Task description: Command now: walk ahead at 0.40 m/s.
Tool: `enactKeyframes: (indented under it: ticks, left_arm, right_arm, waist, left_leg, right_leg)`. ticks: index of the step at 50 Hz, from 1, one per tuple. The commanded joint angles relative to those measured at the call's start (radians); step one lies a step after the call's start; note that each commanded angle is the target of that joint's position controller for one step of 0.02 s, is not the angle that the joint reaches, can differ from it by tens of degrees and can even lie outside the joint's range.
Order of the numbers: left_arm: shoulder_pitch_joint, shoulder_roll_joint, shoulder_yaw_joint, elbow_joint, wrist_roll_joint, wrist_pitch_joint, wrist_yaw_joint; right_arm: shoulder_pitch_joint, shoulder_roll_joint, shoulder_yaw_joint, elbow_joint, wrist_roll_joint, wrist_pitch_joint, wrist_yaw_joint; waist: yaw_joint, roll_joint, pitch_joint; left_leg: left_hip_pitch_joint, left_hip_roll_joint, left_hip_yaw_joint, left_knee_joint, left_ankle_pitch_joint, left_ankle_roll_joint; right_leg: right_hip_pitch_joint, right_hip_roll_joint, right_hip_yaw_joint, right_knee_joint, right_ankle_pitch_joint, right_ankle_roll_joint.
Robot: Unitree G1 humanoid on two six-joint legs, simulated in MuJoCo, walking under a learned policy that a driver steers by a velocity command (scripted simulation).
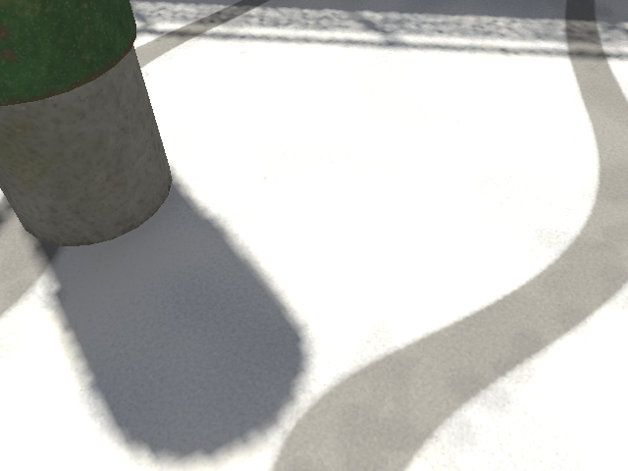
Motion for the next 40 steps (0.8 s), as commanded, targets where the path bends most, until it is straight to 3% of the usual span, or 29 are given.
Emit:
enactKeyframes:
  ticks: [1,5,7,10,12,13,14,15,16,17,18,19,20,21,23,27,32,37,39,40]
  left_arm:
    - [0.053,0.092,0.005,-0.031,0.006,0.002,-0.001]
    - [0.078,0.135,0.007,-0.037,0.01,0.017,0.02]
    - [0.105,0.162,0.013,-0.03,0.004,0.014,0.023]
    - [0.107,0.171,0.022,-0.018,-0.012,0.014,0.023]
    - [0.084,0.188,0.031,-0.022,-0.01,0.022,0.022]
    - [0.07,0.199,0.036,-0.027,-0.007,0.029,0.023]
    - [0.054,0.193,0.034,-0.035,-0.001,0.038,0.023]
    - [0.039,0.18,0.026,-0.057,0.011,0.04,0.022]
    - [0.164,0.029,-0.015,-0.077,0.01,0.021,0.006]
    - [0.131,0.064,-0.008,-0.057,-0.015,-0.011,-0.001]
    - [0.011,0.147,0.017,-0.103,-0.045,-0.028,-0.003]
    - [-0.063,0.163,0.02,-0.125,-0.048,-0.034,0.004]
    - [-0.089,0.159,0.029,-0.128,-0.033,-0.029,0.015]
    - [-0.059,0.135,0.033,-0.12,-0.024,-0.013,0.02]
    - [-0.021,0.08,0.028,-0.114,-0.026,0.02,0.023]
    - [-0.147,0.106,0.038,-0.176,-0.015,0.038,0.025]
    - [-0.324,0.082,0.023,-0.24,-0.01,0.023,-0.008]
    - [-0.451,0.084,0.011,-0.33,-0.014,0.026,-0.047]
    - [-0.431,0.112,0.021,-0.355,-0.015,0.028,-0.062]
    - [-0.374,0.138,0.034,-0.354,-0.015,0.031,-0.064]
  right_arm:
    - [-0.145,-0.053,-0.01,-0.088,-0.011,-0.026,0.015]
    - [-0.303,0.007,0.019,-0.147,-0.012,-0.018,0.027]
    - [-0.358,-0.005,0.023,-0.169,-0.006,-0.016,0.034]
    - [-0.388,-0.043,0.02,-0.197,0.0,-0.017,0.044]
    - [-0.339,-0.084,0.004,-0.195,-0.004,-0.022,0.048]
    - [-0.259,-0.112,-0.011,-0.176,-0.005,-0.022,0.045]
    - [-0.09,-0.15,-0.035,-0.125,-0.001,-0.019,0.037]
    - [0.103,-0.197,-0.054,-0.077,-0.006,-0.013,0.026]
    - [0.234,-0.293,-0.073,-0.046,-0.029,-0.007,0.022]
    - [0.223,-0.21,-0.047,-0.037,-0.027,-0.003,0.024]
    - [0.106,-0.159,-0.031,-0.049,-0.017,-0.009,0.025]
    - [0.009,-0.122,-0.019,-0.071,-0.017,-0.015,0.026]
    - [-0.052,-0.089,-0.008,-0.078,-0.028,-0.022,0.032]
    - [-0.084,-0.064,-0.001,-0.076,-0.04,-0.03,0.034]
    - [-0.079,-0.057,0.0,-0.053,-0.041,-0.038,0.036]
    - [-0.01,-0.109,-0.01,-0.012,-0.051,-0.047,0.01]
    - [0.046,-0.141,-0.008,-0.006,-0.041,-0.043,-0.013]
    - [0.139,-0.168,-0.017,0.02,-0.026,-0.003,-0.018]
    - [0.119,-0.193,-0.025,0.004,-0.024,0.016,-0.022]
    - [0.108,-0.207,-0.029,-0.007,-0.026,0.025,-0.026]
  waist:
    - [0.014,-0.122,0.108]
    - [0.046,-0.119,0.138]
    - [0.055,-0.135,0.155]
    - [0.031,-0.144,0.17]
    - [-0.018,-0.155,0.116]
    - [-0.066,-0.172,0.05]
    - [-0.149,-0.169,-0.05]
    - [-0.227,-0.135,-0.172]
    - [-0.169,0.151,-0.374]
    - [-0.182,0.184,-0.407]
    - [-0.156,0.152,-0.197]
    - [-0.12,0.064,-0.095]
    - [-0.081,0.008,-0.032]
    - [-0.036,0.028,-0.014]
    - [-0.004,0.054,0.01]
    - [-0.016,0.027,0.071]
    - [-0.073,-0.002,0.086]
    - [-0.112,-0.016,0.115]
    - [-0.081,0.019,0.08]
    - [-0.046,0.045,0.031]
  left_leg:
    - [-0.375,0.081,-0.013,-0.025,0.13,-0.011]
    - [-0.21,0.034,0.054,-0.308,0.3,-0.045]
    - [-0.131,0.013,0.069,-0.401,0.347,-0.044]
    - [-0.113,0.017,0.04,-0.479,0.341,-0.008]
    - [-0.022,-0.009,0.05,-0.5,0.295,0.027]
    - [0.094,-0.04,0.072,-0.492,0.27,0.047]
    - [0.304,-0.065,0.087,-0.498,0.272,0.077]
    - [0.621,0.049,-0.042,-0.458,0.248,0.126]
    - [1.001,0.344,-0.552,-0.544,0.01,0.304]
    - [0.959,0.384,-0.796,-0.736,-0.109,0.315]
    - [0.793,0.34,-0.634,-0.762,-0.114,0.251]
    - [0.608,0.305,-0.486,-0.787,-0.02,0.217]
    - [0.451,0.264,-0.375,-0.815,0.088,0.194]
    - [0.351,0.229,-0.283,-0.845,0.14,0.172]
    - [0.247,0.207,-0.189,-0.894,0.169,0.168]
    - [0.244,0.21,-0.074,-0.941,0.256,0.174]
    - [0.321,0.192,0.065,-0.949,0.334,0.127]
    - [0.576,0.262,0.108,-0.849,0.446,0.104]
    - [0.618,0.272,0.14,-0.737,0.723,0.081]
    - [0.621,0.268,0.16,-0.632,0.91,0.067]
  right_leg:
    - [0.202,-0.258,0.266,-0.24,0.261,-0.134]
    - [0.053,-0.191,0.124,-0.276,0.343,-0.12]
    - [0.02,-0.204,0.113,-0.302,0.323,-0.128]
    - [0.102,-0.255,0.106,-0.276,0.398,-0.118]
    - [0.169,-0.274,0.086,-0.176,0.667,-0.096]
    - [0.181,-0.269,0.068,-0.073,0.865,-0.083]
    - [0.138,-0.232,0.037,0.113,0.978,-0.059]
    - [-0.076,-0.196,0.027,0.375,0.799,-0.031]
    - [-0.466,-0.009,0.016,0.809,0.157,0.04]
    - [-0.573,0.027,0.166,0.975,-0.228,0.02]
    - [-0.674,-0.039,0.147,1.025,-0.176,-0.001]
    - [-0.649,-0.096,0.117,0.989,-0.076,-0.013]
    - [-0.596,-0.133,0.098,0.927,-0.008,-0.011]
    - [-0.52,-0.166,0.11,0.878,0.035,-0.011]
    - [-0.462,-0.181,0.106,0.829,0.047,-0.007]
    - [-0.6,-0.179,0.137,0.678,0.216,0.019]
    - [-0.573,-0.136,0.058,0.36,0.454,0.015]
    - [-0.668,-0.114,0.013,0.238,0.324,-0.02]
    - [-0.59,-0.068,-0.042,0.225,0.207,-0.052]
    - [-0.493,-0.028,-0.077,0.231,0.156,-0.071]
Keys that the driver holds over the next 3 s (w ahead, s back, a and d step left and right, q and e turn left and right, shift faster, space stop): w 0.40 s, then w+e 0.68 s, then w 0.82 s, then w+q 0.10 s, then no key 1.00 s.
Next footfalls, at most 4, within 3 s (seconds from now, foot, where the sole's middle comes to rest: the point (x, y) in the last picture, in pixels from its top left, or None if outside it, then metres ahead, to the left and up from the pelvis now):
0.30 left None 0.33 0.15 -0.78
0.84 right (408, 428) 0.63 -0.12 -0.78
1.32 left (359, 303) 0.96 -0.01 -0.78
1.86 right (481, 251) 1.14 -0.35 -0.78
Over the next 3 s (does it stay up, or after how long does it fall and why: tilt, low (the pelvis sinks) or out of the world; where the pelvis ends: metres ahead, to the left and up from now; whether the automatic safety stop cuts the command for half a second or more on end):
stays up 1.30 -0.32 -0.01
